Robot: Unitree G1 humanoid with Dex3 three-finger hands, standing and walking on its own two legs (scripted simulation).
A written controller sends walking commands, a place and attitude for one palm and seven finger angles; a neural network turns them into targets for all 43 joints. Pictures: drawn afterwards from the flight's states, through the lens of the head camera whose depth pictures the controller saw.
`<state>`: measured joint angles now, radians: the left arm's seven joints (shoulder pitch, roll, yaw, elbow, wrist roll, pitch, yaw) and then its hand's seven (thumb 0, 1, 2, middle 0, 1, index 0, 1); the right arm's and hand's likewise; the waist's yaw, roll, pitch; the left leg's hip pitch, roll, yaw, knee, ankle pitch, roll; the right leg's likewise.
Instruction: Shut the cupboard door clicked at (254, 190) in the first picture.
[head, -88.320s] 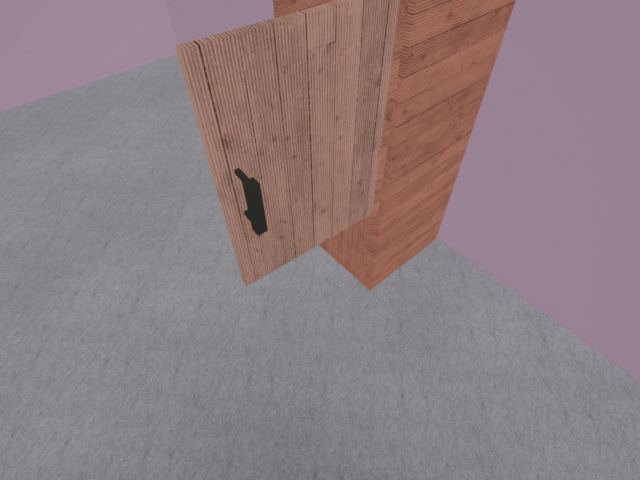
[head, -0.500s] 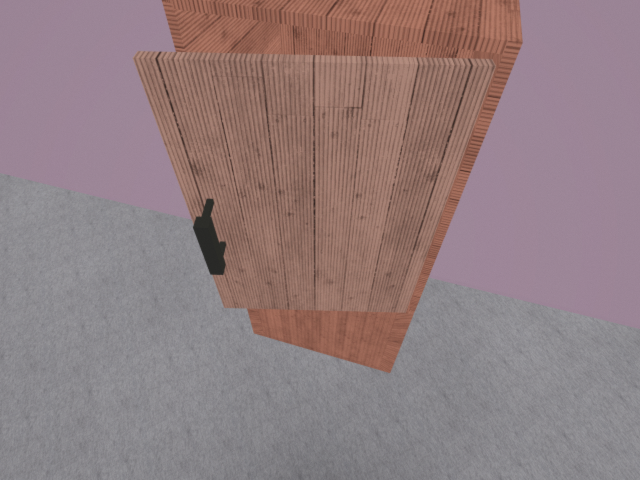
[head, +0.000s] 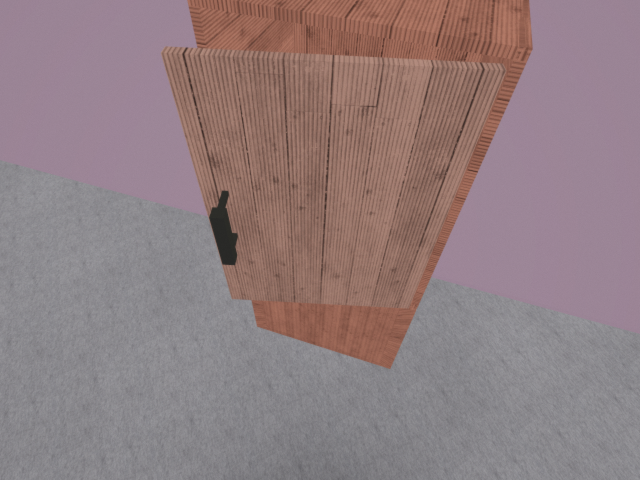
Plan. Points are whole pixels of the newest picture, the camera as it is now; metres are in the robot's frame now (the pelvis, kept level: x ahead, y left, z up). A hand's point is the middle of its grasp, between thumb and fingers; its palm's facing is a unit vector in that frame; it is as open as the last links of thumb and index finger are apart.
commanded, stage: look again from close up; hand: left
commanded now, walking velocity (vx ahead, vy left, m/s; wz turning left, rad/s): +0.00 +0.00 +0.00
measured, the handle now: (226, 228) +0.51 +0.20 -0.05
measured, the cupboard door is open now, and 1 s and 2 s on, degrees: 15 15 15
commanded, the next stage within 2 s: shuffle to correct the standing spot in 0.42 s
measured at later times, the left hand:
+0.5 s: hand out of the picture +0.00 +0.21 -0.18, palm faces +0.02 -0.98 -0.21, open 7.4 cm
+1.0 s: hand out of the picture -0.03 +0.17 -0.19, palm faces +0.03 -0.99 -0.13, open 7.4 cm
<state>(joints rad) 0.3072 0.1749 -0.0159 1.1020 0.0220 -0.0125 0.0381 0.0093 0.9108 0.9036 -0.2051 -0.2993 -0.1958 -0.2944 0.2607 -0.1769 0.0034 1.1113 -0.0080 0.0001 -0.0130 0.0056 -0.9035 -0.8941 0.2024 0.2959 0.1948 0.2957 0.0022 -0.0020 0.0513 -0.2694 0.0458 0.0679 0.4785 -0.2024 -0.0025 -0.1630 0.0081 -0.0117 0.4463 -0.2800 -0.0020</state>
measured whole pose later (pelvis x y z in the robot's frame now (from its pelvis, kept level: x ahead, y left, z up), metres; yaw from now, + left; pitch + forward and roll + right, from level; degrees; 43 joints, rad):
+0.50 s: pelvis -0.02 +0.02 +0.00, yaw +1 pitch -2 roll +0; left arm 0.30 0.20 -0.02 1.03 0.02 -0.01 0.03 0.01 0.91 0.90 -0.20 -0.30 -0.20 -0.29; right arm 0.24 -0.18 0.00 1.03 -0.01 -0.01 0.00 0.01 -0.91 -0.89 0.20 0.30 0.20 0.30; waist 0.00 -0.02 0.00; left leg -0.27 0.00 0.07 0.48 -0.18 0.03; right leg -0.18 -0.03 -0.02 0.49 -0.28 0.03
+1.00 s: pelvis +0.03 +0.01 -0.01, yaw +0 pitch +0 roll +0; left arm 0.43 0.15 0.00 1.11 0.03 -0.02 0.01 0.01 0.91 0.90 -0.20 -0.30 -0.19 -0.29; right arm 0.33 -0.13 -0.01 1.10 -0.01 -0.03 -0.01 0.01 -0.90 -0.89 0.20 0.30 0.19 0.30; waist 0.00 -0.04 0.00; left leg -0.28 0.03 0.08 0.61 -0.33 0.02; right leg -0.18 -0.01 0.01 0.58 -0.40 0.00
